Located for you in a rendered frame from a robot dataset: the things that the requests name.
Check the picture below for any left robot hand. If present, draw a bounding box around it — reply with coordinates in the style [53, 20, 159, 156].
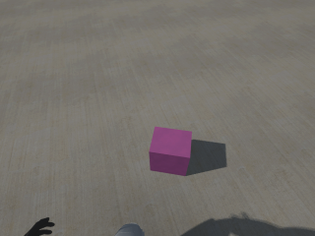
[24, 217, 55, 236]

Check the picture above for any carton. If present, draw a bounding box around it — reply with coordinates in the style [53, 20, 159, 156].
[149, 127, 192, 176]

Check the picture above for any left robot thigh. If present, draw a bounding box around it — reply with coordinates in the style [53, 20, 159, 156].
[114, 223, 145, 236]

